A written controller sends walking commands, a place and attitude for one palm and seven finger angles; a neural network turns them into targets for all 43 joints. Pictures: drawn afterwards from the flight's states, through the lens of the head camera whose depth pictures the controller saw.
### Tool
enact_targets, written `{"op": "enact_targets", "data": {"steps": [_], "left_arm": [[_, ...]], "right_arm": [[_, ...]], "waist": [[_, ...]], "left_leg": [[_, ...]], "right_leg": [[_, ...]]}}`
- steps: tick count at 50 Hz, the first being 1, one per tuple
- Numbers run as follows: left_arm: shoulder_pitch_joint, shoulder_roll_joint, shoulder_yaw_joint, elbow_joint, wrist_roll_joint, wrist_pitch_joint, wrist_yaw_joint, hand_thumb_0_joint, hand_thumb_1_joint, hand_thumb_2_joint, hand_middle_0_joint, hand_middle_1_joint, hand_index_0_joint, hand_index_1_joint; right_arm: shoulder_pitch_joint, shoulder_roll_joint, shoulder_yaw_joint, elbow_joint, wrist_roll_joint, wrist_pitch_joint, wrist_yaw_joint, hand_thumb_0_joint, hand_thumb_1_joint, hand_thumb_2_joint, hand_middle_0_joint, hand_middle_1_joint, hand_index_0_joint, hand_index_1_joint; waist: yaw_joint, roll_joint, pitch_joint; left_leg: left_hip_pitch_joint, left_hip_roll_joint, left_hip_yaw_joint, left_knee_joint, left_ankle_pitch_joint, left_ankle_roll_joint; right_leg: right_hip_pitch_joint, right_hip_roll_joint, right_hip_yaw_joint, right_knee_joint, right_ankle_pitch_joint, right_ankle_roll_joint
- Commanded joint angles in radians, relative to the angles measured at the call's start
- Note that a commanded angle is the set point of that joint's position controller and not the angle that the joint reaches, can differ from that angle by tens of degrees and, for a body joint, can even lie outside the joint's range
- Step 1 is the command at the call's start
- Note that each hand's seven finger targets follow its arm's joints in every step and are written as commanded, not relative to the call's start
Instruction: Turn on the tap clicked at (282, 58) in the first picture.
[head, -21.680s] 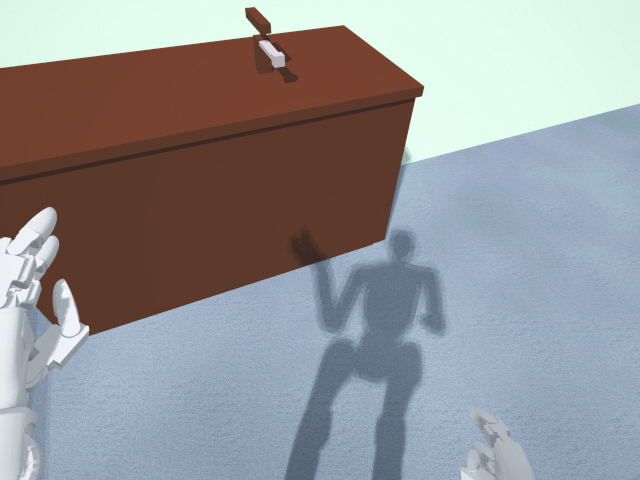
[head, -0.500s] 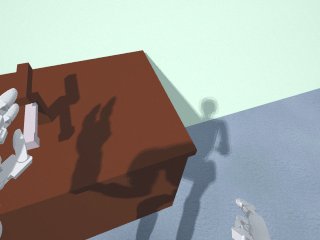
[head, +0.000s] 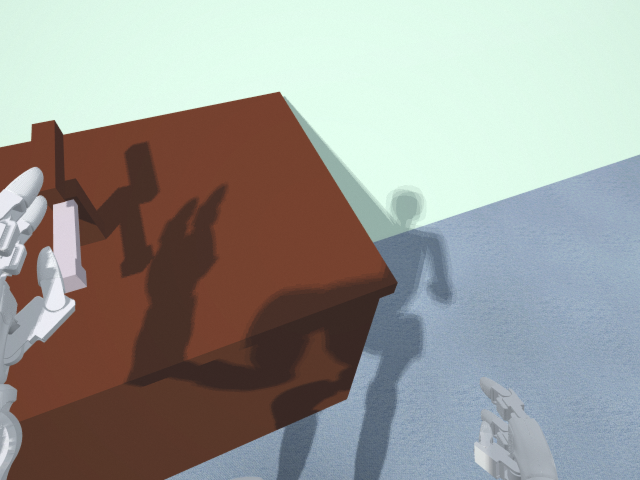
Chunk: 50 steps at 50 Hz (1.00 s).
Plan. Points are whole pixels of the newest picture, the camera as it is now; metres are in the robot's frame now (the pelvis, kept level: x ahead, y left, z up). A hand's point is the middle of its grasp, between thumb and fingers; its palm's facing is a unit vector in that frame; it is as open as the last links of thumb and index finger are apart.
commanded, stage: come to a stop and stand still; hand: left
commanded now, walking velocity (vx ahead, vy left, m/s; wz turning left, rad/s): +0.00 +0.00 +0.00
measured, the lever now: (68, 276) +0.31 +0.32 +0.08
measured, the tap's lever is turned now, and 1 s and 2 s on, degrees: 0 0 0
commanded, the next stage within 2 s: look again from close up in 0.76 s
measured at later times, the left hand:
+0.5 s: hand out of the picture +0.22 +0.31 +0.17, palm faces +0.39 -0.86 -0.33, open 7.4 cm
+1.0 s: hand out of the picture +0.22 +0.31 +0.17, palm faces +0.39 -0.84 -0.37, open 7.4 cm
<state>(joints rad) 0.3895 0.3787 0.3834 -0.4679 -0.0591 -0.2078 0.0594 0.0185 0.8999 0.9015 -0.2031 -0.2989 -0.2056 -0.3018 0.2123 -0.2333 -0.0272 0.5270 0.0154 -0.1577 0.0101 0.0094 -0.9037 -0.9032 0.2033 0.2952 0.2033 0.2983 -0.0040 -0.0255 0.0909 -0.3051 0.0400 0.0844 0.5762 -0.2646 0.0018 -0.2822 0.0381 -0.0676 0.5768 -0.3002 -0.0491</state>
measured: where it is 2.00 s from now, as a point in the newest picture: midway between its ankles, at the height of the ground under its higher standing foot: outside the picture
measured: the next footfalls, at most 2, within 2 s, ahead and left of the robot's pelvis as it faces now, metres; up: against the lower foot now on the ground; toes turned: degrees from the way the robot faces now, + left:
none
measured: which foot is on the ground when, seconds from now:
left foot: down 0.00-1.00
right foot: down 0.00-1.00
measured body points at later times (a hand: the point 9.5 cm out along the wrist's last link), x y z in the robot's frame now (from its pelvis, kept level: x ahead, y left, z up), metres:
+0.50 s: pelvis +0.01 +0.06 +0.01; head +0.02 +0.10 +0.46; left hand +0.20 +0.35 +0.19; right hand +0.20 -0.14 -0.05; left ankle +0.02 +0.12 -0.73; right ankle +0.01 -0.07 -0.73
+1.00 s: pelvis +0.01 +0.06 +0.01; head +0.03 +0.08 +0.46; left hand +0.19 +0.35 +0.19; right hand +0.18 -0.16 -0.06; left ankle +0.02 +0.12 -0.73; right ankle +0.01 -0.07 -0.73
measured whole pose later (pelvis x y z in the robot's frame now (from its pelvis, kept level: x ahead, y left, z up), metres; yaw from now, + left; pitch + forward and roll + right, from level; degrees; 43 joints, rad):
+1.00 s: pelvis +0.01 +0.06 +0.01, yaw +1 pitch -1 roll -2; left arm 0.42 0.37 0.35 -0.47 -0.03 -0.22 0.11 0.02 0.89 0.90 -0.21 -0.30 -0.21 -0.30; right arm 0.22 -0.19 0.02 0.58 0.00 -0.12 -0.02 0.01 -0.90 -0.90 0.20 0.30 0.20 0.30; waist 0.02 -0.02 0.06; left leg -0.22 -0.04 0.06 0.45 -0.22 0.08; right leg -0.16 -0.02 -0.07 0.38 -0.21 0.02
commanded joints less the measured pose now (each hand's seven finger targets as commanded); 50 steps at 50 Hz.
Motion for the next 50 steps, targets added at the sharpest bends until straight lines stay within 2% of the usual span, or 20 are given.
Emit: {"op": "enact_targets", "data": {"steps": [1,2,3,5,6,8,10,12,15,16,21,22,25,28,31,35,38,41,42,50], "left_arm": [[0.000,0.291,0.234,-0.289,-0.028,-0.080,0.066,0.000,0.900,0.900,-0.200,-0.300,-0.200,-0.300],[0.009,0.250,0.211,-0.268,-0.035,-0.082,0.071,0.000,0.900,0.900,-0.200,-0.300,-0.200,-0.300],[0.000,0.232,0.192,-0.265,-0.036,-0.083,0.073,0.000,0.900,0.900,-0.200,-0.300,-0.200,-0.300],[-0.025,0.205,0.159,-0.218,-0.030,-0.087,0.072,0.000,0.900,0.900,-0.200,-0.300,-0.200,-0.300],[-0.047,0.196,0.143,-0.216,-0.023,-0.088,0.070,0.000,0.900,0.900,-0.200,-0.300,-0.200,-0.300],[-0.087,0.156,0.092,-0.173,-0.001,-0.089,0.063,0.000,0.900,0.900,-0.200,-0.300,-0.200,-0.300],[-0.118,0.127,0.048,-0.129,0.019,-0.081,0.059,0.000,0.900,0.900,-0.200,-0.300,-0.200,-0.300],[-0.139,0.097,0.005,-0.127,0.029,-0.073,0.056,0.000,0.900,0.900,-0.200,-0.300,-0.200,-0.300],[-0.144,0.102,0.004,-0.140,0.041,-0.066,0.057,0.000,0.900,0.900,-0.200,-0.300,-0.200,-0.300],[-0.150,0.124,0.025,-0.168,0.043,-0.066,0.060,0.000,0.900,0.900,-0.200,-0.300,-0.200,-0.300],[-0.113,0.172,0.084,-0.230,0.035,-0.074,0.064,0.000,0.900,0.900,-0.200,-0.300,-0.200,-0.300],[-0.107,0.148,0.067,-0.229,0.029,-0.077,0.060,0.000,0.900,0.900,-0.200,-0.300,-0.200,-0.300],[-0.081,0.156,0.075,-0.248,0.025,-0.080,0.055,0.000,0.900,0.900,-0.200,-0.300,-0.200,-0.300],[-0.052,0.145,0.065,-0.233,0.022,-0.074,0.050,0.000,0.900,0.900,-0.200,-0.300,-0.200,-0.300],[-0.037,0.136,0.062,-0.212,0.023,-0.066,0.052,0.000,0.900,0.900,-0.200,-0.300,-0.200,-0.300],[-0.047,0.139,0.056,-0.210,0.023,-0.061,0.055,0.000,0.900,0.900,-0.200,-0.300,-0.200,-0.300],[-0.065,0.150,0.060,-0.239,0.025,-0.068,0.061,0.000,0.900,0.900,-0.200,-0.300,-0.200,-0.300],[-0.061,0.175,0.087,-0.256,0.027,-0.071,0.069,0.000,0.900,0.900,-0.200,-0.300,-0.200,-0.300],[-0.050,0.138,0.057,-0.232,0.021,-0.071,0.064,0.000,0.900,0.900,-0.200,-0.300,-0.200,-0.300],[-0.037,0.145,0.063,-0.207,0.022,-0.068,0.066,0.000,0.900,0.900,-0.200,-0.300,-0.200,-0.300]], "right_arm": [[-0.067,-0.081,-0.027,-0.131,0.008,-0.034,-0.028,0.000,-0.900,-0.900,0.200,0.300,0.200,0.300],[-0.070,-0.073,-0.024,-0.128,0.004,-0.036,-0.038,0.000,-0.900,-0.900,0.200,0.300,0.200,0.300],[-0.074,-0.067,-0.015,-0.124,0.001,-0.039,-0.046,0.000,-0.900,-0.900,0.200,0.300,0.200,0.300],[-0.076,-0.075,-0.008,-0.105,-0.006,-0.045,-0.057,0.000,-0.900,-0.900,0.200,0.300,0.200,0.300],[-0.091,-0.081,-0.008,-0.097,-0.009,-0.047,-0.062,0.000,-0.900,-0.900,0.200,0.300,0.200,0.300],[-0.084,-0.092,-0.004,-0.094,-0.009,-0.052,-0.060,0.000,-0.900,-0.900,0.200,0.300,0.200,0.300],[-0.079,-0.093,-0.001,-0.091,-0.006,-0.057,-0.053,0.000,-0.900,-0.900,0.200,0.300,0.200,0.300],[-0.078,-0.093,0.001,-0.090,-0.005,-0.059,-0.047,0.000,-0.900,-0.900,0.200,0.300,0.200,0.300],[-0.074,-0.096,-0.001,-0.090,-0.010,-0.057,-0.039,0.000,-0.900,-0.900,0.200,0.300,0.200,0.300],[-0.092,-0.094,0.000,-0.087,-0.009,-0.055,-0.037,0.000,-0.900,-0.900,0.200,0.300,0.200,0.300],[-0.092,-0.087,0.002,-0.094,-0.013,-0.047,-0.035,0.000,-0.900,-0.900,0.200,0.300,0.200,0.300],[-0.083,-0.086,0.003,-0.096,-0.017,-0.043,-0.036,0.000,-0.900,-0.900,0.200,0.300,0.200,0.300],[-0.075,-0.086,-0.004,-0.103,-0.015,-0.038,-0.034,0.000,-0.900,-0.900,0.200,0.300,0.200,0.300],[-0.068,-0.089,-0.009,-0.105,-0.013,-0.030,-0.031,0.000,-0.900,-0.900,0.200,0.300,0.200,0.300],[-0.077,-0.089,-0.008,-0.101,-0.008,-0.020,-0.029,0.000,-0.900,-0.900,0.200,0.300,0.200,0.300],[-0.075,-0.097,-0.013,-0.111,-0.008,-0.009,-0.032,0.000,-0.900,-0.900,0.200,0.300,0.200,0.300],[-0.086,-0.095,-0.013,-0.112,-0.007,-0.009,-0.038,0.000,-0.900,-0.900,0.200,0.300,0.200,0.300],[-0.099,-0.094,-0.010,-0.108,-0.004,-0.013,-0.042,0.000,-0.900,-0.900,0.200,0.300,0.200,0.300],[-0.091,-0.092,-0.006,-0.107,-0.010,-0.009,-0.042,0.000,-0.900,-0.900,0.200,0.300,0.200,0.300],[-0.083,-0.096,-0.014,-0.102,-0.003,-0.012,-0.046,0.000,-0.900,-0.900,0.200,0.300,0.200,0.300]], "waist": [[0.025,-0.088,-0.216],[0.020,-0.067,-0.205],[0.019,-0.018,-0.182],[0.018,0.039,-0.146],[0.017,0.095,-0.134],[0.021,0.146,-0.123],[0.027,0.128,-0.121],[0.024,0.103,-0.120],[0.025,0.071,-0.127],[0.024,0.101,-0.144],[0.024,0.130,-0.192],[0.023,0.128,-0.191],[0.025,0.158,-0.215],[0.021,0.143,-0.223],[0.020,0.140,-0.211],[0.021,0.111,-0.195],[0.021,0.135,-0.193],[0.023,0.135,-0.199],[0.023,0.117,-0.190],[0.020,0.103,-0.185]], "left_leg": [[0.009,-0.029,-0.081,0.052,-0.005,0.010],[0.025,-0.037,-0.091,0.046,-0.017,0.010],[0.054,-0.035,-0.099,0.001,-0.011,0.013],[0.121,-0.010,-0.119,-0.098,-0.002,0.024],[0.136,0.021,-0.145,-0.154,-0.011,0.034],[0.042,0.072,-0.208,-0.257,-0.082,0.055],[-0.027,0.087,-0.218,-0.293,-0.145,0.064],[-0.014,0.084,-0.218,-0.302,-0.146,0.063],[-0.004,0.070,-0.202,-0.286,-0.118,0.053],[0.014,0.065,-0.191,-0.286,-0.100,0.049],[0.058,0.058,-0.194,-0.257,0.091,0.024],[0.065,0.058,-0.199,-0.258,0.148,0.016],[0.127,0.072,-0.193,-0.232,0.298,-0.008],[0.186,0.086,-0.193,-0.219,0.438,-0.033],[0.187,0.086,-0.184,-0.219,0.436,-0.042],[0.121,0.084,-0.185,-0.234,0.285,-0.030],[0.104,0.073,-0.193,-0.255,0.206,-0.027],[0.103,0.066,-0.195,-0.257,0.196,-0.027],[0.089,0.065,-0.201,-0.265,0.177,-0.022],[0.080,0.058,-0.186,-0.250,0.130,-0.002]], "right_leg": [[0.073,-0.233,0.273,-0.270,0.138,0.000],[0.049,-0.256,0.290,-0.289,0.088,-0.034],[0.013,-0.243,0.276,-0.296,0.025,-0.044],[-0.048,-0.178,0.214,-0.294,-0.107,-0.014],[-0.051,-0.144,0.176,-0.278,-0.110,0.003],[0.054,-0.088,0.120,-0.213,-0.045,0.030],[0.130,-0.081,0.105,-0.181,-0.001,0.039],[0.130,-0.078,0.098,-0.189,0.021,0.039],[0.141,-0.082,0.102,-0.220,0.041,0.035],[0.147,-0.081,0.096,-0.221,0.058,0.033],[0.188,-0.080,0.076,-0.199,0.177,0.025],[0.187,-0.075,0.065,-0.190,0.193,0.025],[0.171,-0.076,0.057,-0.174,0.214,0.025],[0.139,-0.068,0.039,-0.163,0.193,0.029],[0.131,-0.069,0.035,-0.171,0.182,0.031],[0.173,-0.085,0.051,-0.193,0.185,0.028],[0.184,-0.084,0.054,-0.192,0.180,0.027],[0.189,-0.082,0.052,-0.187,0.186,0.027],[0.192,-0.081,0.048,-0.194,0.178,0.028],[0.194,-0.101,0.075,-0.212,0.195,0.024]]}}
